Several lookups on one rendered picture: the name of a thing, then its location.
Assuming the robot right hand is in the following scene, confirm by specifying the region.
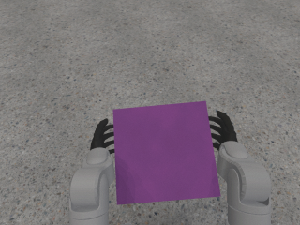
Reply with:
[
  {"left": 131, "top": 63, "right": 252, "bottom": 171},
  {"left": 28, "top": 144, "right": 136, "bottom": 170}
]
[{"left": 208, "top": 111, "right": 238, "bottom": 151}]

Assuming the robot left forearm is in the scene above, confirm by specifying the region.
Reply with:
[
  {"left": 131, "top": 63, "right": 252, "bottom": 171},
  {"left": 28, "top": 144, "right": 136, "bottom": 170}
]
[{"left": 68, "top": 147, "right": 115, "bottom": 225}]

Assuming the carton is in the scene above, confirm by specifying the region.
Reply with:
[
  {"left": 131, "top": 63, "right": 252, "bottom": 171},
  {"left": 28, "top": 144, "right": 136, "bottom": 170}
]
[{"left": 112, "top": 101, "right": 221, "bottom": 205}]

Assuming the robot right forearm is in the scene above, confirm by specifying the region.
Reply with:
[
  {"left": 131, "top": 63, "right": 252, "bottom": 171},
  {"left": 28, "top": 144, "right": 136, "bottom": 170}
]
[{"left": 217, "top": 141, "right": 272, "bottom": 225}]

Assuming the robot left hand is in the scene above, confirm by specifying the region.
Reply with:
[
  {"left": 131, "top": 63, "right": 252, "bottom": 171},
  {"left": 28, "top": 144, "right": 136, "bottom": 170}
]
[{"left": 90, "top": 118, "right": 115, "bottom": 154}]

